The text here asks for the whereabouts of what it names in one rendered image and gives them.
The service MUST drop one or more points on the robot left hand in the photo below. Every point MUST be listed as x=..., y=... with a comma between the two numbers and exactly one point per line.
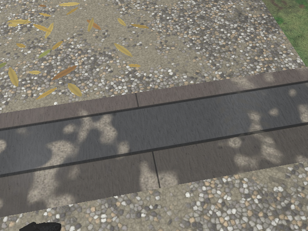
x=44, y=226

